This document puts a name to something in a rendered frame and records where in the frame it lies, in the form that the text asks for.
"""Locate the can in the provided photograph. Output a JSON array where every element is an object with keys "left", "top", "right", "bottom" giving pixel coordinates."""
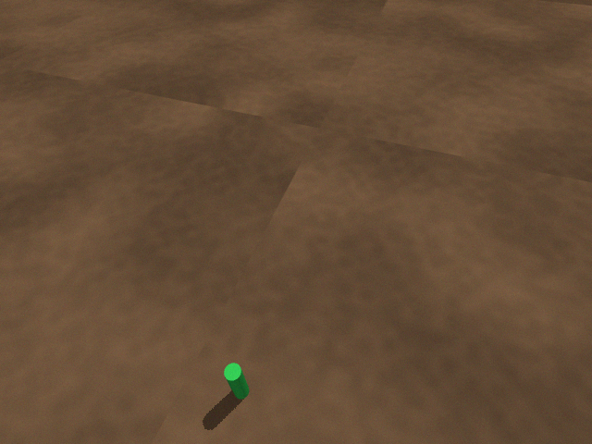
[{"left": 224, "top": 363, "right": 249, "bottom": 400}]

